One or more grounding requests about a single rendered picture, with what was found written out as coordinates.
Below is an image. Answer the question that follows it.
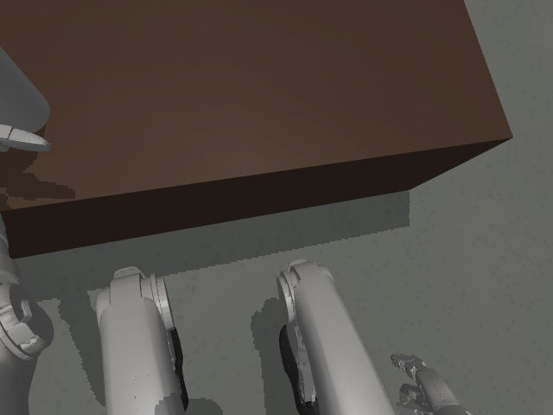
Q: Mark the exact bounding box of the left robot foot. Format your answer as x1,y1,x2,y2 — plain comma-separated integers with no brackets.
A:
170,328,188,411

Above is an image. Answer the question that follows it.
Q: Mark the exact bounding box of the bottle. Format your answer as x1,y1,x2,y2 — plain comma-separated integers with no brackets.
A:
0,47,50,133

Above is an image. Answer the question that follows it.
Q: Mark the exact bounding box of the right robot foot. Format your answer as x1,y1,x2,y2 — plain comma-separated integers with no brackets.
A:
279,324,320,415

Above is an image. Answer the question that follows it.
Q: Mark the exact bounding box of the right robot hand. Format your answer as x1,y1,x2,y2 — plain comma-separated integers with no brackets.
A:
391,354,460,415

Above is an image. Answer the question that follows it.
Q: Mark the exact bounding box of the left robot hand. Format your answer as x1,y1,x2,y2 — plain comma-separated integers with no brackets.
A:
0,124,51,152

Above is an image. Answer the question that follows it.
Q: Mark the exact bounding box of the left robot arm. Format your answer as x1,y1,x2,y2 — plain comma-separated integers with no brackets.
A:
0,213,54,415

